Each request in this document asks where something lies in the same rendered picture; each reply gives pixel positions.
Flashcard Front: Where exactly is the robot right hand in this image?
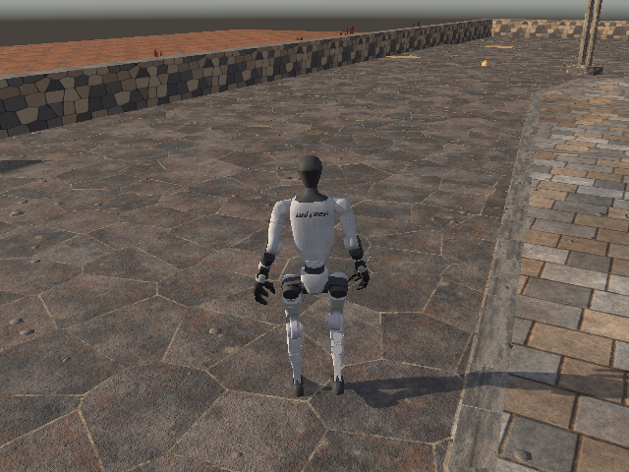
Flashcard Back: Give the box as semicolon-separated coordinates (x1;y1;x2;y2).
347;270;370;290

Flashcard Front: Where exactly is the robot right upper arm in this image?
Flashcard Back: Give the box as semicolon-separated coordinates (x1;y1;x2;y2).
332;197;360;251

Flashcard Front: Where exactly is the robot left forearm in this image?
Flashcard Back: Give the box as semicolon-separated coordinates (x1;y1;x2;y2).
256;239;275;283

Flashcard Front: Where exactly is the robot right forearm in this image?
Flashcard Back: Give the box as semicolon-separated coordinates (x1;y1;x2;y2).
349;235;367;273

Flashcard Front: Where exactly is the robot left upper arm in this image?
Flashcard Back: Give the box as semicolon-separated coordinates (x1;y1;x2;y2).
266;199;291;255

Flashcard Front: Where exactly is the humanoid robot torso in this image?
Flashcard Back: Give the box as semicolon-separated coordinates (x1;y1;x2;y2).
289;193;335;295

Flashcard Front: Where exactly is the robot right thigh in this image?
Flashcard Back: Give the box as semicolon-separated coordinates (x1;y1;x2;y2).
328;272;348;330

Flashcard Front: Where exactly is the robot left hand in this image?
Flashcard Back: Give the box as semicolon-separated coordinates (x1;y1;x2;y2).
253;280;275;305

